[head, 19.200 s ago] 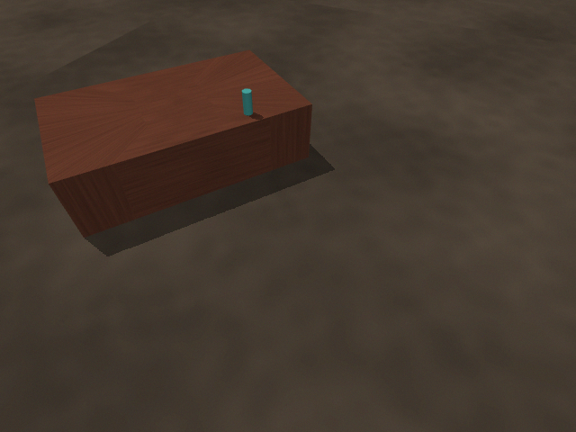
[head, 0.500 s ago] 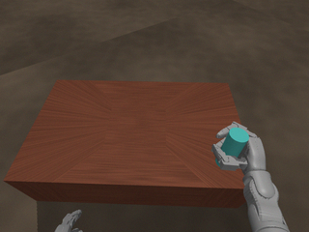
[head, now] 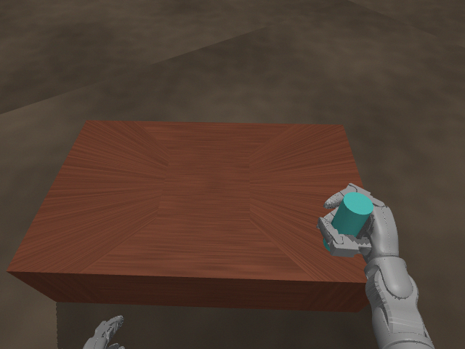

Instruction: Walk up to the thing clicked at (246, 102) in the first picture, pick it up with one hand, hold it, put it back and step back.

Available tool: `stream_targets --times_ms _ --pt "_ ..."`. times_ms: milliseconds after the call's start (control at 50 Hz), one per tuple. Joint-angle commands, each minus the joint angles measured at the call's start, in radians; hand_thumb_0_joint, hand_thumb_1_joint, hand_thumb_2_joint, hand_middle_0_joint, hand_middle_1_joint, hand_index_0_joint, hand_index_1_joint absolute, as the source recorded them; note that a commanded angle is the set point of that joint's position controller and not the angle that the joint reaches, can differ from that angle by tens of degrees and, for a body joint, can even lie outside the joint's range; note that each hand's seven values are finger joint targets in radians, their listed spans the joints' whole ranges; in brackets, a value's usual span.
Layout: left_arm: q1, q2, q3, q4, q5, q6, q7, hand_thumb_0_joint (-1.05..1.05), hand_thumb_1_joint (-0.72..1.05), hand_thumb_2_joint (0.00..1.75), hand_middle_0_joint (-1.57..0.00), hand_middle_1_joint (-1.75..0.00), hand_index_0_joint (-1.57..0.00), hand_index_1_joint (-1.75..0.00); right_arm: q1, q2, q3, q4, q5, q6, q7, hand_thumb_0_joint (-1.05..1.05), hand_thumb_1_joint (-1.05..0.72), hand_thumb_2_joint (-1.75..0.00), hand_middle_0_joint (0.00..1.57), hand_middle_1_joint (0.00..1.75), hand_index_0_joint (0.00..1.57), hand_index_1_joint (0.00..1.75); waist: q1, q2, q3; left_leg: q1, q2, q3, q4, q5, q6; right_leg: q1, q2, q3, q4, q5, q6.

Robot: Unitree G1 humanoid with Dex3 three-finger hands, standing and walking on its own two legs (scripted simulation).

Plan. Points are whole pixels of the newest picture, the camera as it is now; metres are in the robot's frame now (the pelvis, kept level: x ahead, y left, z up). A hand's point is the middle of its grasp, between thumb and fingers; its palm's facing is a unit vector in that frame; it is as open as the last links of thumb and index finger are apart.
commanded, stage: hold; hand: right
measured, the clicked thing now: (345, 225) +0.32 -0.17 +0.05
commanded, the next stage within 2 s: crouch in 0.24 s
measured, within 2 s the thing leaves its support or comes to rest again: neither
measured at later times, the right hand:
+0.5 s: hand (335, 225) +0.33 -0.16 +0.04, palm faces +0.01 +1.00 +0.02, open 6.1 cm
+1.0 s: hand (308, 235) +0.39 -0.16 -0.12, palm faces -0.01 +1.00 +0.00, open 6.1 cm
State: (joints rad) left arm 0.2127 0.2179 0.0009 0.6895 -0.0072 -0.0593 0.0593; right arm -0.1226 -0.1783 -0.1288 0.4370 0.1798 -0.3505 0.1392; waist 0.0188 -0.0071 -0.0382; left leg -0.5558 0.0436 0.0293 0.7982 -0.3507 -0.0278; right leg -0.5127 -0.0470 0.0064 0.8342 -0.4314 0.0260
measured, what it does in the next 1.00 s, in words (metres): lowers itself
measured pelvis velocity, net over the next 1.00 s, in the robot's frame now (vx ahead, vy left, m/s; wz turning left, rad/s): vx -0.03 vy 0.00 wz -0.01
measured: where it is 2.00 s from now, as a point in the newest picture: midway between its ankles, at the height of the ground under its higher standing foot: outside the picture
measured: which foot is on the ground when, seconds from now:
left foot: down 0.00-1.00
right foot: down 0.00-1.00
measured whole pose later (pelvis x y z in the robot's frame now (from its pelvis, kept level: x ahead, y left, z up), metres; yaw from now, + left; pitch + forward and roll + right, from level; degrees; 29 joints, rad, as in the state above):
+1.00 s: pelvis -0.03 +0.00 -0.13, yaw +0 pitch +27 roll +1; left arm 0.21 0.24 0.02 0.68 0.04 -0.06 -0.01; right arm -0.54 -0.24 -0.28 0.89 0.13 -0.59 0.20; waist 0.09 0.00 -0.18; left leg -1.37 0.06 0.01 1.45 -0.55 -0.03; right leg -1.32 -0.03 0.03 1.49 -0.64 0.03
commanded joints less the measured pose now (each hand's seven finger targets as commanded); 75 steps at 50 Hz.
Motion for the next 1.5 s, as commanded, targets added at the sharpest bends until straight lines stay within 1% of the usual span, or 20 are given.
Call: stream_targets --times_ms 0,80,120,160,280,340,540,600,620,660,740,780,820,840,880,960,1000,1080,1180,1480 --pt "-0.050 0.127 0.040 -0.132 -0.001 -0.050 0.009 0.00 0.89 0.91 -0.20 -0.30 -0.20 -0.30 -0.245 -0.111 -0.037 -0.206 0.020 -0.084 -0.005 0.00 -0.62 -1.34 1.44 1.46 1.44 1.46 -0.002 0.018 -0.238 0.166 -0.037 0.022 -0.106 0.185 0.025 0.043 0.033 -0.012 -0.138 0.197 -0.028" --pt "-0.047 0.129 0.040 -0.130 0.000 -0.053 0.009 0.00 0.90 0.91 -0.20 -0.30 -0.20 -0.30 -0.335 -0.140 -0.046 -0.268 0.020 -0.099 -0.005 0.00 -0.60 -1.34 1.44 1.46 1.44 1.46 -0.001 -0.018 -0.275 0.171 -0.034 0.017 -0.103 0.184 0.029 0.060 0.033 -0.010 -0.134 0.198 -0.026" --pt "-0.031 0.128 0.043 -0.129 0.000 -0.055 0.010 0.00 0.90 0.91 -0.20 -0.30 -0.20 -0.30 -0.288 -0.119 -0.037 -0.271 0.021 -0.096 -0.003 0.00 -0.60 -1.34 1.44 1.47 1.44 1.47 -0.004 -0.008 -0.332 0.204 -0.032 0.016 -0.094 0.248 0.026 0.093 0.033 -0.011 -0.123 0.264 -0.025" --pt "-0.036 0.132 0.044 -0.119 0.000 -0.058 0.011 0.00 0.90 0.91 -0.20 -0.30 -0.20 -0.30 -0.304 -0.108 -0.031 -0.223 0.025 -0.088 0.002 0.00 -0.58 -1.34 1.43 1.46 1.43 1.46 0.014 -0.003 -0.273 0.159 -0.036 0.019 -0.091 0.244 0.024 0.067 0.031 -0.010 -0.120 0.258 -0.027" --pt "-0.030 0.136 0.048 -0.119 0.003 -0.055 0.012 0.00 0.89 0.91 -0.20 -0.30 -0.20 -0.30 -0.299 -0.133 -0.055 -0.254 0.022 -0.097 0.000 0.00 -0.60 -1.35 1.44 1.47 1.44 1.47 -0.007 -0.026 -0.319 0.181 -0.035 0.020 -0.081 0.262 0.029 0.090 0.030 -0.006 -0.120 0.292 -0.020" --pt "-0.034 0.126 0.039 -0.119 0.000 -0.058 0.011 0.00 0.92 0.91 -0.20 -0.32 -0.20 -0.31 -0.317 -0.103 -0.024 -0.226 0.025 -0.091 0.006 0.00 -0.59 -1.26 1.42 1.39 1.41 1.39 0.008 0.008 -0.273 0.165 -0.034 0.018 -0.090 0.243 0.026 0.062 0.031 -0.009 -0.123 0.260 -0.026" --pt "-0.030 0.135 0.048 -0.100 0.015 -0.062 -0.004 0.00 0.92 0.89 -0.20 -0.31 -0.21 -0.30 -0.387 -0.113 -0.067 -0.032 0.019 -0.152 0.028 0.00 -0.61 -1.29 1.43 1.42 1.42 1.42 0.018 0.029 -0.216 0.017 -0.028 -0.001 -0.011 0.133 0.028 -0.095 0.035 -0.005 -0.035 0.140 -0.036" --pt "-0.011 0.140 0.052 -0.097 0.023 -0.068 -0.009 0.00 0.92 0.89 -0.21 -0.31 -0.21 -0.30 -0.525 -0.130 -0.069 -0.045 0.016 -0.212 0.040 0.00 -0.61 -1.31 1.43 1.44 1.42 1.44 0.030 -0.021 -0.347 -0.067 -0.025 -0.014 0.088 0.139 0.032 -0.134 0.039 0.000 0.058 0.146 -0.034" --pt "-0.004 0.144 0.054 -0.096 0.026 -0.071 -0.013 0.00 0.92 0.89 -0.21 -0.32 -0.22 -0.31 -0.486 -0.109 -0.065 0.047 0.011 -0.220 0.044 0.00 -0.59 -1.32 1.42 1.44 1.42 1.44 0.039 0.003 -0.336 -0.114 -0.028 -0.009 0.119 0.137 0.033 -0.162 0.036 0.003 0.083 0.149 -0.032" --pt "0.008 0.150 0.056 -0.089 0.030 -0.070 -0.018 0.00 0.91 0.90 -0.21 -0.32 -0.22 -0.31 -0.534 -0.136 -0.091 0.104 0.003 -0.253 0.046 0.00 -0.58 -1.35 1.44 1.46 1.44 1.46 0.047 0.008 -0.344 -0.213 -0.032 -0.013 0.186 0.101 0.032 -0.257 0.035 0.009 0.148 0.108 -0.034" --pt "0.045 0.158 0.061 -0.101 0.042 -0.069 -0.031 0.00 0.91 0.90 -0.20 -0.31 -0.21 -0.30 -0.621 -0.203 -0.138 0.113 -0.009 -0.322 0.054 0.00 -0.57 -1.37 1.46 1.50 1.47 1.50 0.032 -0.027 -0.557 -0.251 -0.024 -0.027 0.318 0.151 0.039 -0.358 0.039 0.003 0.282 0.165 -0.026" --pt "0.045 0.164 0.060 -0.100 0.046 -0.064 -0.038 0.00 0.91 0.90 -0.20 -0.31 -0.21 -0.31 -0.645 -0.186 -0.130 0.181 -0.015 -0.335 0.065 0.00 -0.58 -1.38 1.46 1.50 1.47 1.50 0.048 -0.029 -0.569 -0.327 -0.025 -0.019 0.387 0.146 0.044 -0.437 0.046 0.007 0.337 0.162 -0.024" --pt "0.044 0.177 0.063 -0.109 0.049 -0.058 -0.042 0.00 0.91 0.90 -0.20 -0.31 -0.21 -0.30 -0.700 -0.238 -0.169 0.167 -0.018 -0.351 0.066 0.00 -0.61 -1.39 1.47 1.50 1.47 1.50 0.038 -0.082 -0.625 -0.393 -0.022 -0.021 0.432 0.128 0.049 -0.450 0.046 0.010 0.385 0.163 -0.022" --pt "0.060 0.179 0.065 -0.112 0.049 -0.055 -0.045 0.00 0.90 0.90 -0.20 -0.31 -0.21 -0.30 -0.757 -0.230 -0.167 0.156 -0.019 -0.355 0.066 0.00 -0.62 -1.39 1.47 1.51 1.48 1.51 0.059 -0.072 -0.678 -0.394 -0.022 -0.019 0.449 0.133 0.051 -0.461 0.047 0.016 0.402 0.164 -0.023" --pt "0.061 0.182 0.066 -0.111 0.048 -0.047 -0.054 0.00 0.90 0.90 -0.20 -0.31 -0.21 -0.31 -0.731 -0.197 -0.160 0.216 -0.018 -0.342 0.064 0.00 -0.60 -1.41 1.48 1.53 1.49 1.53 0.063 -0.046 -0.673 -0.416 -0.018 -0.014 0.482 0.140 0.052 -0.517 0.050 0.017 0.440 0.163 -0.024" --pt "0.083 0.198 0.076 -0.108 0.048 -0.032 -0.068 0.00 0.91 0.90 -0.20 -0.31 -0.21 -0.30 -0.804 -0.246 -0.191 0.210 -0.037 -0.334 0.048 0.00 -0.62 -1.44 1.51 1.55 1.51 1.55 0.071 -0.045 -0.740 -0.429 -0.016 -0.015 0.533 0.163 0.054 -0.575 0.051 0.018 0.503 0.172 -0.027" --pt "0.075 0.198 0.078 -0.097 0.048 -0.028 -0.076 0.00 0.91 0.90 -0.20 -0.31 -0.21 -0.30 -0.817 -0.204 -0.174 0.255 -0.035 -0.327 0.047 0.00 -0.61 -1.43 1.50 1.55 1.50 1.55 0.090 -0.032 -0.702 -0.490 -0.016 -0.007 0.551 0.117 0.055 -0.615 0.052 0.026 0.518 0.125 -0.030" --pt "0.090 0.206 0.083 -0.084 0.054 -0.019 -0.082 0.00 0.93 0.89 -0.20 -0.31 -0.22 -0.30 -0.902 -0.283 -0.221 0.237 -0.057 -0.328 0.027 0.00 -0.64 -1.44 1.50 1.55 1.51 1.55 0.091 -0.041 -0.737 -0.536 -0.014 -0.013 0.595 0.070 0.053 -0.691 0.055 0.022 0.579 0.065 -0.036" --pt "0.094 0.199 0.079 -0.083 0.059 -0.010 -0.085 0.00 0.92 0.90 -0.20 -0.31 -0.21 -0.30 -0.922 -0.293 -0.241 0.303 -0.072 -0.313 0.028 0.00 -0.61 -1.48 1.52 1.59 1.53 1.59 0.103 -0.040 -0.762 -0.558 -0.009 -0.025 0.633 0.058 0.051 -0.775 0.055 0.013 0.638 0.038 -0.041" --pt "0.100 0.221 0.077 -0.084 0.062 -0.003 -0.085 0.00 0.93 0.89 -0.20 -0.31 -0.21 -0.29 -1.100 -0.329 -0.239 0.333 -0.092 -0.269 0.020 0.00 -0.64 -1.47 1.52 1.58 1.53 1.58 0.137 -0.104 -0.763 -0.777 -0.006 0.000 0.741 -0.086 0.053 -0.878 0.054 0.038 0.713 -0.103 -0.041"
